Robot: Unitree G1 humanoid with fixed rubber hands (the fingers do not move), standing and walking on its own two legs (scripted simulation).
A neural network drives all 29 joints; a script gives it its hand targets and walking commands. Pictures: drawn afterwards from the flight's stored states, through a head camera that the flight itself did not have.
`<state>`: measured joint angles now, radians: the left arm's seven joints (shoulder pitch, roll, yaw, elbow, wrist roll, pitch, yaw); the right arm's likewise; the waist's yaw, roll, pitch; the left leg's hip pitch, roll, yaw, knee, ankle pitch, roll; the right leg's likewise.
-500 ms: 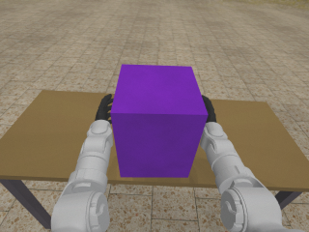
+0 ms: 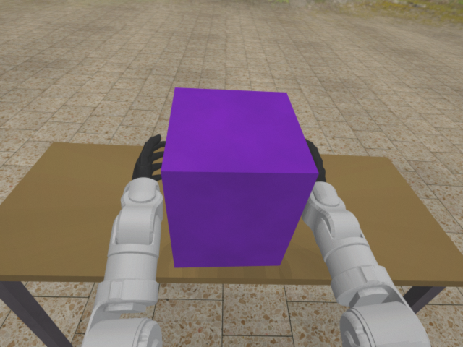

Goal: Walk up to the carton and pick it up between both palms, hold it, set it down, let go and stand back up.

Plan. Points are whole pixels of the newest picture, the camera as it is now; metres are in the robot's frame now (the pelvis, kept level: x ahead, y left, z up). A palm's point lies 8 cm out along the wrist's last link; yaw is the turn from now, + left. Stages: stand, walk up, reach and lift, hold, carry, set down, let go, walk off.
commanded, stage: reach and lift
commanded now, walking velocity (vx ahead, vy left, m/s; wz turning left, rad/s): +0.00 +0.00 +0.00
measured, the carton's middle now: (230, 180) +0.39 -0.01 +0.14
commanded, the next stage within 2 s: hold in 0.96 s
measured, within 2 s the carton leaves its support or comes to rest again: neither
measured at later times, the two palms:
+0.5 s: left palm (145, 174) +0.37 +0.14 +0.18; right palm (315, 178) +0.36 -0.16 +0.17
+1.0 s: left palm (143, 170) +0.36 +0.14 +0.19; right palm (318, 175) +0.35 -0.16 +0.18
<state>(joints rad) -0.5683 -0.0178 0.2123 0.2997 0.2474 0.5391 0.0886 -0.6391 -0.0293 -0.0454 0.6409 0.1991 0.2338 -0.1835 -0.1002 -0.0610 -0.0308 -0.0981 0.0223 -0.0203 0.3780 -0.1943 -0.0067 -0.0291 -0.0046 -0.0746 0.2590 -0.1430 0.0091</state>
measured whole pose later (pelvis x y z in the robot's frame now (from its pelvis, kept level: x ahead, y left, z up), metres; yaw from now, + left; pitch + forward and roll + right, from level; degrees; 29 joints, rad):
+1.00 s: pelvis +0.00 +0.00 +0.00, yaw +0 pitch -6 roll -1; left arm -0.58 -0.02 0.21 0.15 0.25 0.66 0.06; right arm -0.64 -0.04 -0.03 0.49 0.23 0.34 -0.22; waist -0.10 -0.04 -0.02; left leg -0.09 0.02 -0.03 0.38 -0.19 -0.01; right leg -0.03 0.00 -0.05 0.28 -0.15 0.01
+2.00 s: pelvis +0.00 -0.01 +0.00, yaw +0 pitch -8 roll -1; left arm -0.55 -0.03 0.25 0.03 0.30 0.77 0.01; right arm -0.65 -0.03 -0.01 0.42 0.25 0.42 -0.24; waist -0.09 -0.05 0.00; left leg -0.03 0.02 -0.04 0.36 -0.19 -0.01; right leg 0.03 0.00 -0.05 0.28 -0.16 0.00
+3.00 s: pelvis -0.01 -0.01 +0.00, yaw +0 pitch -8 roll -1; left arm -0.58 -0.02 0.24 0.06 0.31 0.76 0.00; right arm -0.66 -0.02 -0.03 0.46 0.23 0.38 -0.23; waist -0.10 -0.06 0.00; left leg -0.03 0.01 -0.04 0.36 -0.18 -0.01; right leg 0.02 0.00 -0.06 0.27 -0.15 0.00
